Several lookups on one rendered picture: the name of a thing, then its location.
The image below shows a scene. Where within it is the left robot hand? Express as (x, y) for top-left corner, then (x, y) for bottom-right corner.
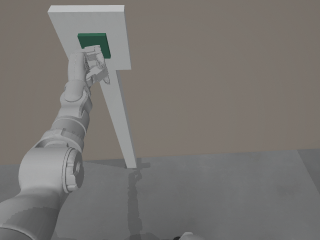
(67, 45), (110, 89)

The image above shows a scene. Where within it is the robot right shin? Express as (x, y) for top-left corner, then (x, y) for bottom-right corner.
(180, 232), (193, 239)

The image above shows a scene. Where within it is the left robot upper arm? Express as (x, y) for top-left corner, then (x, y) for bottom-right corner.
(0, 147), (85, 240)

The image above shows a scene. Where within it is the panel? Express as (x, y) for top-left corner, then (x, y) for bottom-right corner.
(47, 5), (137, 169)

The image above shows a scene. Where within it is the button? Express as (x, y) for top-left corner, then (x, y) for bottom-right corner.
(77, 33), (111, 59)

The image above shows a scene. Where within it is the left robot forearm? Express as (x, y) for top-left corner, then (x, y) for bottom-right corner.
(18, 80), (93, 189)

